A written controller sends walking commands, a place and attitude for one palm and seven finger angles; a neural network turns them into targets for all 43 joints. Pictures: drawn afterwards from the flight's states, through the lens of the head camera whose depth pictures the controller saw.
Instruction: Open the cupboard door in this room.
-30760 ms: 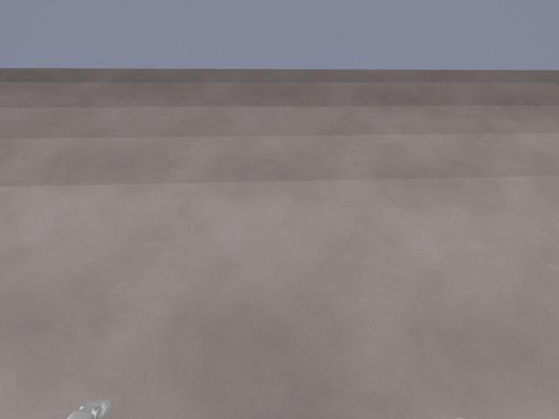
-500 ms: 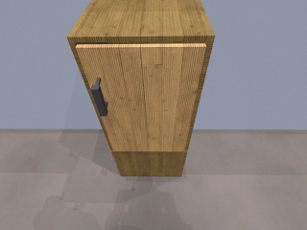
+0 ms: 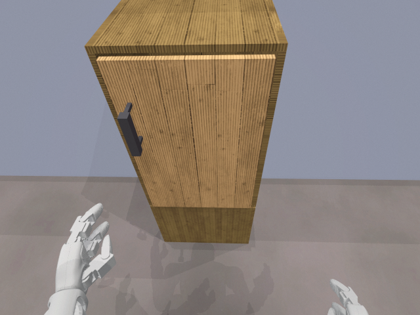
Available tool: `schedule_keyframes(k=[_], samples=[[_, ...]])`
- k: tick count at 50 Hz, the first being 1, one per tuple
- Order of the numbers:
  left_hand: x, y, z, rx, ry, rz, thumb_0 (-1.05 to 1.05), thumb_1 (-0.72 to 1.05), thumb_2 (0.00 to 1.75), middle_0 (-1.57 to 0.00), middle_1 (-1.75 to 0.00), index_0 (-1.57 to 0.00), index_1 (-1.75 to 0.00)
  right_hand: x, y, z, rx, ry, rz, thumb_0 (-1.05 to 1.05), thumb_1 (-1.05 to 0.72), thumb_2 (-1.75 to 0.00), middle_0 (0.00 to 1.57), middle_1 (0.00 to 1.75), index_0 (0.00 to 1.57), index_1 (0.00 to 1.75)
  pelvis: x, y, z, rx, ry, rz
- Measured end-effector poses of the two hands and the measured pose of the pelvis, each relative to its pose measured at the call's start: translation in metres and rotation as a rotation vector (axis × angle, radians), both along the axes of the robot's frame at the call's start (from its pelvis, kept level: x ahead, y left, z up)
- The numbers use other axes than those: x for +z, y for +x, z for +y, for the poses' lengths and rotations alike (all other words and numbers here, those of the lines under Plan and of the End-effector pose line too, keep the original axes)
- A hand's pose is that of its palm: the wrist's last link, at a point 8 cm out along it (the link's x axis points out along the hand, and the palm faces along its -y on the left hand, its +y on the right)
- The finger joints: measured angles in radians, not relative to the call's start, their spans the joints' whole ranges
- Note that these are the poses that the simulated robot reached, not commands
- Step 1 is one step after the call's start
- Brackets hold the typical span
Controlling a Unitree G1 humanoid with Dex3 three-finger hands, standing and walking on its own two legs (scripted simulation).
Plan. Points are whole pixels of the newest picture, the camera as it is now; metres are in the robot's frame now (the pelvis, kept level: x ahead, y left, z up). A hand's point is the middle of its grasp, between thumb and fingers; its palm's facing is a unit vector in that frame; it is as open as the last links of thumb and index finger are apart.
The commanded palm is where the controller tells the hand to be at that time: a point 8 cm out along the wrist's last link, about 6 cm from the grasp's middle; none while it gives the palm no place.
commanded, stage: raise the hand with hooked fingers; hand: left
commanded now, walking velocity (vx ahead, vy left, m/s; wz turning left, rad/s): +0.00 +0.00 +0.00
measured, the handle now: (132, 129) +0.53 +0.22 +0.05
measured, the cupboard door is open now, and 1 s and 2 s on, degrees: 0 0 0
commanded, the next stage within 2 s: move the hooked fingers beside the handle in 1.88 s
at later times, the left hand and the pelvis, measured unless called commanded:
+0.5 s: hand (91, 276) +0.20 +0.23 +0.00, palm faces -0.10 -0.99 -0.04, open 10.4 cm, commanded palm +0.16 +0.30 +0.00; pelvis -0.06 +0.04 -0.06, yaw -1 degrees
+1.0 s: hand (53, 246) +0.23 +0.29 +0.04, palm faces +0.05 -1.00 -0.06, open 13.3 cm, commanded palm +0.21 +0.34 +0.04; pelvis -0.03 +0.06 -0.03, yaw -1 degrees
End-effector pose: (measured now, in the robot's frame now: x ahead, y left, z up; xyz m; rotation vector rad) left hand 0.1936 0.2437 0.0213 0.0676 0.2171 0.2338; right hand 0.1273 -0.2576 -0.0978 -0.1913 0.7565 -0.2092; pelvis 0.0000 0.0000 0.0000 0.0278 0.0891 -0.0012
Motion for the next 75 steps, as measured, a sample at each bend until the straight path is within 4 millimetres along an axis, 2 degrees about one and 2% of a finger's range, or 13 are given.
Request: schedule_keyframes(k=[3,7,11,14,19,23,31,35,41,48,54,61,75], samples=[[0.002,-0.001,0.002,-0.110,-0.010,-0.177,0.00,0.76,0.84,-0.21,-0.40,-0.21,-0.39,0.017,0.030,-0.007,0.048,-0.035,-0.144,0.02,-0.91,-0.90,0.20,0.30,0.20,0.30,-0.015,-0.012,-0.003,-0.025,0.012,0.052],[-0.032,-0.035,0.003,-0.254,-0.043,-0.168,0.00,0.68,0.80,-0.21,-0.45,-0.22,-0.44,0.030,0.055,-0.010,0.116,-0.090,-0.277,0.01,-0.91,-0.90,0.20,0.30,0.20,0.30,-0.037,-0.027,0.000,-0.032,0.010,0.092],[-0.064,-0.070,0.020,-0.194,-0.103,-0.097,0.01,0.58,0.77,-0.23,-0.51,-0.23,-0.50,0.028,0.060,0.000,0.145,-0.126,-0.314,0.01,-0.91,-0.90,0.20,0.30,0.20,0.30,-0.054,-0.038,0.007,-0.017,-0.008,0.108],[-0.062,-0.076,0.034,-0.122,-0.089,-0.146,0.01,0.51,0.74,-0.23,-0.55,-0.23,-0.55,0.015,0.052,0.019,0.169,-0.126,-0.287,0.01,-0.91,-0.90,0.19,0.30,0.20,0.30,-0.062,-0.044,0.014,-0.005,-0.034,0.104],[-0.027,-0.049,0.036,-0.219,-0.007,-0.289,0.01,0.40,0.69,-0.23,-0.63,-0.23,-0.62,-0.015,0.019,0.059,0.186,-0.056,-0.190,0.02,-0.91,-0.90,0.20,0.30,0.20,0.30,-0.066,-0.052,0.026,0.009,-0.066,0.089],[-0.018,-0.020,0.035,-0.335,-0.015,-0.238,0.01,0.30,0.65,-0.24,-0.69,-0.24,-0.68,-0.029,-0.018,0.084,0.130,0.021,-0.107,0.02,-0.90,-0.90,0.20,0.30,0.21,0.30,-0.060,-0.056,0.037,-0.004,-0.070,0.082],[-0.014,-0.017,0.067,-0.202,-0.038,-0.115,0.00,0.12,0.57,-0.26,-0.81,-0.26,-0.80,-0.023,-0.064,0.088,0.045,0.023,-0.022,0.02,-0.90,-0.90,0.20,0.30,0.21,0.30,-0.044,-0.052,0.054,-0.032,-0.058,0.078],[-0.003,-0.021,0.081,-0.167,0.013,-0.192,0.00,0.03,0.53,-0.26,-0.87,-0.26,-0.86,-0.018,-0.063,0.077,0.078,-0.034,-0.015,0.02,-0.90,-0.90,0.20,0.30,0.21,0.30,-0.044,-0.050,0.059,-0.022,-0.064,0.076],[-0.003,-0.007,0.085,-0.229,-0.001,-0.195,0.00,-0.12,0.47,-0.27,-0.96,-0.27,-0.95,-0.007,-0.039,0.066,0.091,-0.091,-0.061,0.02,-0.90,-0.90,0.20,0.30,0.21,0.30,-0.043,-0.047,0.062,-0.012,-0.073,0.069],[0.014,0.011,0.097,-0.211,-0.010,-0.194,0.00,-0.28,0.40,-0.29,-1.06,-0.29,-1.06,0.017,-0.006,0.072,0.101,-0.086,-0.156,0.02,-0.90,-0.90,0.20,0.30,0.21,0.30,-0.033,-0.036,0.059,-0.012,-0.074,0.049],[0.034,0.023,0.107,-0.180,0.007,-0.217,-0.01,-0.41,0.34,-0.29,-1.14,-0.30,-1.14,0.019,0.009,0.080,0.139,-0.047,-0.163,0.02,-0.90,-0.90,0.20,0.30,0.21,0.30,-0.027,-0.028,0.054,-0.007,-0.072,0.041],[0.035,0.037,0.112,-0.191,-0.026,-0.161,-0.01,-0.48,0.31,-0.30,-1.19,-0.30,-1.18,0.011,0.006,0.073,0.132,-0.032,-0.106,0.02,-0.90,-0.90,0.20,0.30,0.21,0.30,-0.022,-0.023,0.046,-0.008,-0.065,0.036],[0.056,0.068,0.108,-0.214,-0.045,-0.178,-0.01,-0.50,0.30,-0.30,-1.20,-0.30,-1.20,0.011,-0.019,0.036,0.056,-0.057,-0.037,0.02,-0.90,-0.90,0.20,0.30,0.21,0.30,-0.014,-0.020,0.032,-0.021,-0.049,0.029]])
